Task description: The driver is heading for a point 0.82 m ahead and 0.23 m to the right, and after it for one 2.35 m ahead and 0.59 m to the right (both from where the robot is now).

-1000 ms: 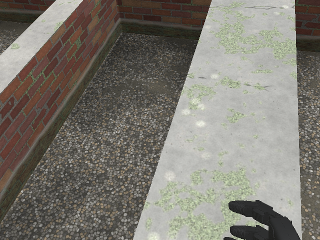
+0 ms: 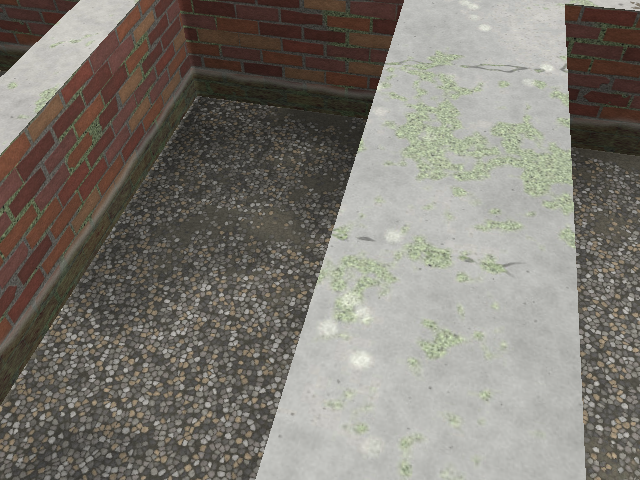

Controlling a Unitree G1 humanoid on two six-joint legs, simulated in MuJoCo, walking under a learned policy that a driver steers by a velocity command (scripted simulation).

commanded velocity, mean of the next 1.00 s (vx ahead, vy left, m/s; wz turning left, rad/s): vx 0.20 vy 0.00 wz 0.00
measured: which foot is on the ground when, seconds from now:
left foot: down 0.00-0.86, up 0.88-1.00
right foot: down 0.00-0.54, up 0.56-0.84, down 0.86-1.00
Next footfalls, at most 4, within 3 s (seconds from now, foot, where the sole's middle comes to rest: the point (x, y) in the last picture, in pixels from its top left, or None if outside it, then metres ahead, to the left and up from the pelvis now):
0.86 right None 0.26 -0.14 -0.77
1.40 left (360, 453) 0.57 -0.03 -0.77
1.92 right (444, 350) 0.81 -0.24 -0.77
2.52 left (391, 324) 0.89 -0.12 -0.77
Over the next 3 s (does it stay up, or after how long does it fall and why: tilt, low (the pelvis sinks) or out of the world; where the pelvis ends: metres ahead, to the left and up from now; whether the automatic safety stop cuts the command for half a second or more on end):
stays up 0.84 -0.16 0.00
